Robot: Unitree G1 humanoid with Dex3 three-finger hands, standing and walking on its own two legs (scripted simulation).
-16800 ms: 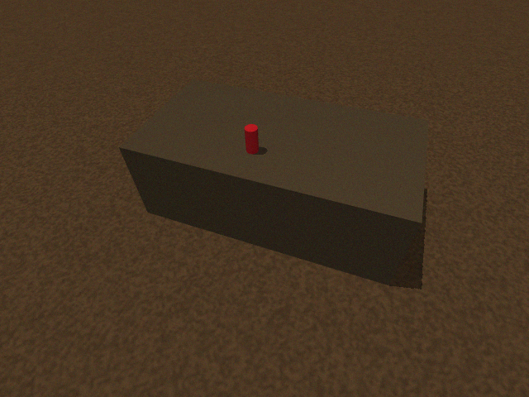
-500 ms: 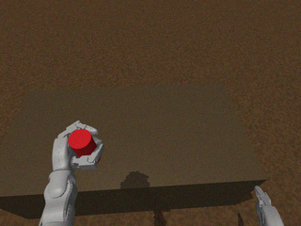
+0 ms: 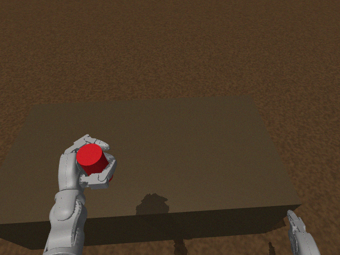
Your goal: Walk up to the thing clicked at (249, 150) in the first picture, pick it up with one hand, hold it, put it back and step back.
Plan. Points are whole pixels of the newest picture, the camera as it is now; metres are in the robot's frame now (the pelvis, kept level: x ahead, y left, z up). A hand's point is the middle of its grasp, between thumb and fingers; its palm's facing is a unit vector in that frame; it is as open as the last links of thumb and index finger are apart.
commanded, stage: hold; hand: left
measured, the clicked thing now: (96, 165) +0.33 +0.18 +0.06
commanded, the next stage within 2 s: crouch in 0.64 s
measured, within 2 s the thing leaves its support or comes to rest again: neither
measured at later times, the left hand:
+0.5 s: hand (101, 167) +0.33 +0.17 +0.06, palm faces +0.11 -0.99 +0.00, open 6.9 cm
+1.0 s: hand (104, 166) +0.34 +0.17 +0.04, palm faces +0.10 -1.00 +0.01, open 6.9 cm
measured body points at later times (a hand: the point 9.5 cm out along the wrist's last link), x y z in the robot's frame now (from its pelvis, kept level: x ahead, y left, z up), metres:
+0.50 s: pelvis +0.00 +0.00 +0.00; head +0.03 +0.00 +0.45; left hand +0.32 +0.22 +0.06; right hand +0.15 -0.27 -0.04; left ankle +0.03 +0.14 -0.69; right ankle -0.01 -0.14 -0.69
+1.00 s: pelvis -0.01 +0.00 +0.00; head +0.04 +0.01 +0.44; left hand +0.33 +0.22 +0.04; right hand +0.15 -0.26 -0.04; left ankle +0.03 +0.14 -0.69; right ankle -0.01 -0.14 -0.69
